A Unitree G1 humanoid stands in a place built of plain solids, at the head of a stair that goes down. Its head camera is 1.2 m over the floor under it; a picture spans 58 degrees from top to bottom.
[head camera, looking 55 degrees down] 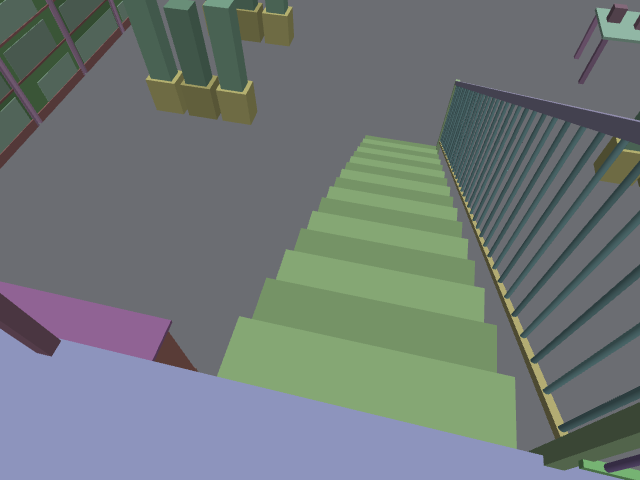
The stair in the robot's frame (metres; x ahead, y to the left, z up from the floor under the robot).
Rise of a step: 0.17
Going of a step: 0.26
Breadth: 0.92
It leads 13 degrees to the right of straight ahead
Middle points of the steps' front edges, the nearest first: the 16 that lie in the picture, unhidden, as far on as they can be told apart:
0.29 -0.11 0.00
0.54 -0.17 -0.17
0.78 -0.23 -0.33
1.03 -0.29 -0.50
1.28 -0.34 -0.66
1.53 -0.40 -0.83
1.78 -0.46 -1.00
2.03 -0.52 -1.16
2.28 -0.58 -1.33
2.53 -0.64 -1.49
2.78 -0.69 -1.66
3.03 -0.75 -1.83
3.28 -0.81 -1.99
3.53 -0.87 -2.16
3.78 -0.93 -2.32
4.03 -0.99 -2.49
